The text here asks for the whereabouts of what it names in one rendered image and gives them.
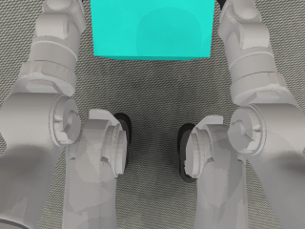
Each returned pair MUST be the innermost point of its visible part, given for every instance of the robot left forearm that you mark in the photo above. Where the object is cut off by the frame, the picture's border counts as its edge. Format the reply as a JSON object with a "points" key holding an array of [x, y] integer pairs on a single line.
{"points": [[54, 50]]}

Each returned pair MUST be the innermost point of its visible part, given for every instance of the robot left upper arm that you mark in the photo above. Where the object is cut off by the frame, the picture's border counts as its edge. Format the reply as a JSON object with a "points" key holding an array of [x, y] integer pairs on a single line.
{"points": [[36, 128]]}

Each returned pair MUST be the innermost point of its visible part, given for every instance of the robot right forearm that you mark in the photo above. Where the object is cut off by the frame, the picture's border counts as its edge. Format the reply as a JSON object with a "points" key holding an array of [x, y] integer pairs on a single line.
{"points": [[250, 57]]}

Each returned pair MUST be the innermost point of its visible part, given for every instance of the right robot foot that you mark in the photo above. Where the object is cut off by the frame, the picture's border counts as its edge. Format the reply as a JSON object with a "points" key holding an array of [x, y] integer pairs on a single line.
{"points": [[182, 140]]}

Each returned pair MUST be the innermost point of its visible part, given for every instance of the carton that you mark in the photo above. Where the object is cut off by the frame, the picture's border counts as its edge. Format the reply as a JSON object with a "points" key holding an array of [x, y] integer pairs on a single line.
{"points": [[156, 30]]}

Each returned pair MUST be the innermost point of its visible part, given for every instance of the robot right upper arm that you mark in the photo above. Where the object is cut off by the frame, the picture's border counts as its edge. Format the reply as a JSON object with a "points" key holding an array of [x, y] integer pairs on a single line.
{"points": [[272, 138]]}

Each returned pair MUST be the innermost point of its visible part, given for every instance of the robot right hand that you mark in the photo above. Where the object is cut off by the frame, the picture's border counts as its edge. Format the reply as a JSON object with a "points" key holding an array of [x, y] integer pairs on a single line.
{"points": [[221, 3]]}

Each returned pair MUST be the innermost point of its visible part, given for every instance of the robot left thigh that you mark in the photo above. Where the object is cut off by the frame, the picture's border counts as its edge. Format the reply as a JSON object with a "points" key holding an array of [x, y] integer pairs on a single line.
{"points": [[90, 183]]}

